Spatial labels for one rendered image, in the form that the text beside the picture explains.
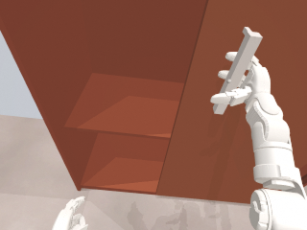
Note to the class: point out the robot right upper arm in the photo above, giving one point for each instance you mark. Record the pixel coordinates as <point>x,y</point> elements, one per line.
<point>277,210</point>

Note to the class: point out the handle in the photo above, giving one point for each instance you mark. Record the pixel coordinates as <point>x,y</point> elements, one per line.
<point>240,64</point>

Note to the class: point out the right robot forearm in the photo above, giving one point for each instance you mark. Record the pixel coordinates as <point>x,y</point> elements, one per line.
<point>272,147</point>

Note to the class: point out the robot right hand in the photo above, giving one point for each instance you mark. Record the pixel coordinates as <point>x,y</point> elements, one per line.
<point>257,81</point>

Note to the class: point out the robot left hand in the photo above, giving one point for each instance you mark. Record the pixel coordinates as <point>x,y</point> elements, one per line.
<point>66,219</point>

